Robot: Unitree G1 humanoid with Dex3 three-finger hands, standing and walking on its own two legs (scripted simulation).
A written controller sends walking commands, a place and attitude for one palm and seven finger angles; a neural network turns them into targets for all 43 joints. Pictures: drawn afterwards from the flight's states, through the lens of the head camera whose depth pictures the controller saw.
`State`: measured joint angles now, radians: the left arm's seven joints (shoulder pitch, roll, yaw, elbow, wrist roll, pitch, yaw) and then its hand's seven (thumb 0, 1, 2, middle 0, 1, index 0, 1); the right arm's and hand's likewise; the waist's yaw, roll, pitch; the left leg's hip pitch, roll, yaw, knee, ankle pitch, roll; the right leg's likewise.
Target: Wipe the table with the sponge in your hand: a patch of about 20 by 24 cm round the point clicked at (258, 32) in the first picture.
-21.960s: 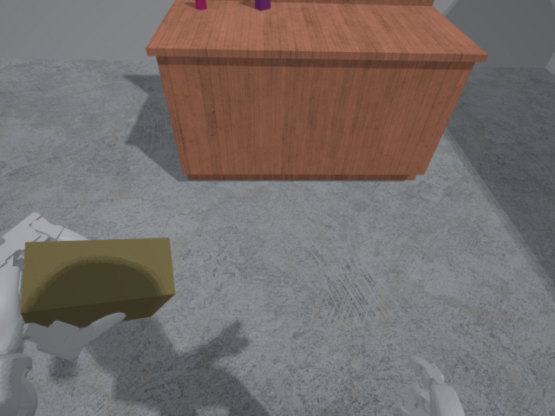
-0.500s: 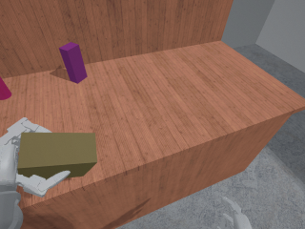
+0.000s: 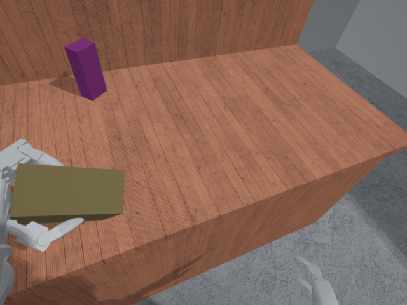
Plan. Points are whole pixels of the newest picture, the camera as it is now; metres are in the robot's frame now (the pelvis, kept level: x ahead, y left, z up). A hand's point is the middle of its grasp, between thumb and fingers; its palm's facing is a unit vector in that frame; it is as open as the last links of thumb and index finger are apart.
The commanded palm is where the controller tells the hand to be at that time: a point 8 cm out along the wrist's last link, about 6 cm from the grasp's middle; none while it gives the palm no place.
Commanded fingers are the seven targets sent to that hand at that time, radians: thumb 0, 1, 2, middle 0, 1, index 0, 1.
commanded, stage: come to a stop and stand still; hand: left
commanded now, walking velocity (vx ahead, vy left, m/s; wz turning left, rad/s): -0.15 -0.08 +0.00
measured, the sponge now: (84, 197) +0.24 +0.22 +0.12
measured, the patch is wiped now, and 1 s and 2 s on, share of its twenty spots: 0.00 0.00 0.00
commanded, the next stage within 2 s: look again from close up in 0.84 s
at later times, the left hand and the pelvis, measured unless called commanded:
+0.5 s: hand (51, 199) +0.21 +0.24 +0.17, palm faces +0.33 -0.87 -0.36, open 10.2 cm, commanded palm +0.15 +0.29 +0.17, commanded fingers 0.00 0.10 1.30 -1.20 -1.60 -1.20 -1.60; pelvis -0.01 +0.01 +0.00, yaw -1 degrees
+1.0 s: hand (39, 200) +0.21 +0.26 +0.16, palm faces +0.36 -0.85 -0.37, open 10.2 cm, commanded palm +0.15 +0.29 +0.17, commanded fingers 0.00 0.10 1.30 -1.20 -1.60 -1.20 -1.60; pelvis -0.01 +0.01 +0.00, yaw +0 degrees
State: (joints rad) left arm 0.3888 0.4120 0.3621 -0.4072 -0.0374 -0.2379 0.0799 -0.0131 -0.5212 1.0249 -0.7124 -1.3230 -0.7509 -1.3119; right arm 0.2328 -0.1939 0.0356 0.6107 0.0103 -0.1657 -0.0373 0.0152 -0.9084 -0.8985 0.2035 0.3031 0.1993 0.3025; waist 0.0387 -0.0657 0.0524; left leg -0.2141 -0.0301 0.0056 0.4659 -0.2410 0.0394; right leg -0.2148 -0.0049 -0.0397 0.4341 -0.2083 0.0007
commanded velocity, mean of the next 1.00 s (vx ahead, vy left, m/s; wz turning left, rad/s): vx -0.01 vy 0.00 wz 0.00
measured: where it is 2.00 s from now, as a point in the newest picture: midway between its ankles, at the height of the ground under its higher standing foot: outside the picture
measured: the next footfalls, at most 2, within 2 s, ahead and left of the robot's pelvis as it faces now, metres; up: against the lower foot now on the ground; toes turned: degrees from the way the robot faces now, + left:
none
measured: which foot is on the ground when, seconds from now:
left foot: down 0.00-1.00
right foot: down 0.00-1.00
